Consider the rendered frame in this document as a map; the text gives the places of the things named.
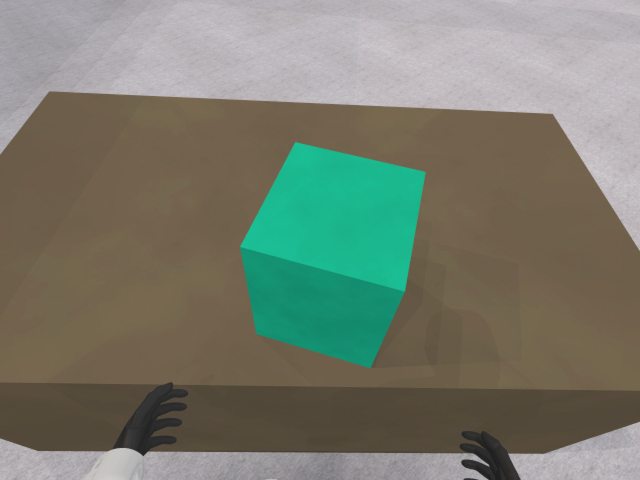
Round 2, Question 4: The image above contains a robot left forearm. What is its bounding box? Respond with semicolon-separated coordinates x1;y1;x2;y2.
82;448;144;480

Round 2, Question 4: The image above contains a carton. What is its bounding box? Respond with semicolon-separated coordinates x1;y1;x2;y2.
240;142;426;368

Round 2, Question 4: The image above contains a right robot hand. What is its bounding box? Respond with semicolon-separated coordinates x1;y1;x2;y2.
460;431;521;480

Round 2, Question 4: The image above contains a pedestal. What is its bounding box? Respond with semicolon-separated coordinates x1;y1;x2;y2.
0;91;640;454

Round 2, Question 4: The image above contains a left robot hand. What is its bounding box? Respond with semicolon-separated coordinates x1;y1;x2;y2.
112;382;188;456

